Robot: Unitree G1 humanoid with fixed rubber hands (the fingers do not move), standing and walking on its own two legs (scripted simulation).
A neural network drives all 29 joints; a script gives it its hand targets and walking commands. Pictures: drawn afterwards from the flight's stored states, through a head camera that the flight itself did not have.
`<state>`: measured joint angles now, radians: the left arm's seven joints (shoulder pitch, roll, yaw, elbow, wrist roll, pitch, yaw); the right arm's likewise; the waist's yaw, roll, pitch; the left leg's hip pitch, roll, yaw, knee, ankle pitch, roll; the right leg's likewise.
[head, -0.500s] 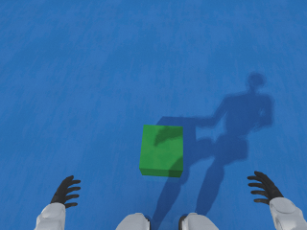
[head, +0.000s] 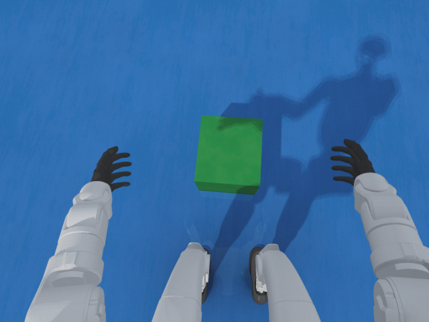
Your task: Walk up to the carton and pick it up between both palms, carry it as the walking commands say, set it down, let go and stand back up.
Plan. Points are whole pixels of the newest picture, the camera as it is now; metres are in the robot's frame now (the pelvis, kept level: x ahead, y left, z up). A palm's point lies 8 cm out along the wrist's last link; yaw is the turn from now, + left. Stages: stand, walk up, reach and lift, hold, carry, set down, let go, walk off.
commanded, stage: reach and lift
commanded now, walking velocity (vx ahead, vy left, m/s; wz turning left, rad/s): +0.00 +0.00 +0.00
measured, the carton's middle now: (229, 156) +0.56 +0.01 -0.61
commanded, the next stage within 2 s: none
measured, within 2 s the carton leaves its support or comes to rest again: neither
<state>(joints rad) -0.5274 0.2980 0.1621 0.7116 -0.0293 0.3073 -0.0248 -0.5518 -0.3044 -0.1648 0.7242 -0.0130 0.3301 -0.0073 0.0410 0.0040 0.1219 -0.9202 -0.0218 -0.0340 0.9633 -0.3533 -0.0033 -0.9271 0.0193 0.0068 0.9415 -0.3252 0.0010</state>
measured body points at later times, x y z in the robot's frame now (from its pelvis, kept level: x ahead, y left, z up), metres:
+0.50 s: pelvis -0.01 +0.01 -0.03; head +0.29 +0.01 +0.30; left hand +0.49 +0.22 -0.15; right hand +0.49 -0.22 -0.15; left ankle +0.06 +0.12 -0.67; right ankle +0.07 -0.12 -0.67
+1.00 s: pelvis +0.00 +0.01 -0.06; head +0.34 +0.00 +0.23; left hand +0.55 +0.21 -0.19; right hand +0.55 -0.21 -0.20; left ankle +0.06 +0.12 -0.67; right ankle +0.07 -0.12 -0.67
